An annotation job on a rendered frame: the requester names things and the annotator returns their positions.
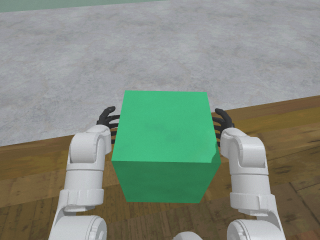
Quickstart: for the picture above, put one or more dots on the carton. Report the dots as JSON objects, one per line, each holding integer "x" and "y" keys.
{"x": 165, "y": 149}

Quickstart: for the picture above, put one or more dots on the right robot forearm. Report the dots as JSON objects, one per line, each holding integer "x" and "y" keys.
{"x": 248, "y": 168}

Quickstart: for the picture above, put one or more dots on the right robot upper arm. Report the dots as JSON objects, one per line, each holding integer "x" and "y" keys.
{"x": 253, "y": 229}

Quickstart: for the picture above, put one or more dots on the robot left hand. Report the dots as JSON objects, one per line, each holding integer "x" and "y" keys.
{"x": 104, "y": 119}

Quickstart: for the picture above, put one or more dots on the left robot forearm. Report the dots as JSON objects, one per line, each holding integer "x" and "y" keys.
{"x": 85, "y": 165}

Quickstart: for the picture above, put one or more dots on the robot right hand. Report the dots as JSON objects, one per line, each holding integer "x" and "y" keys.
{"x": 226, "y": 122}

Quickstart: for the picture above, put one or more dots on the left robot upper arm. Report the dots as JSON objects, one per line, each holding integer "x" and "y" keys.
{"x": 80, "y": 227}

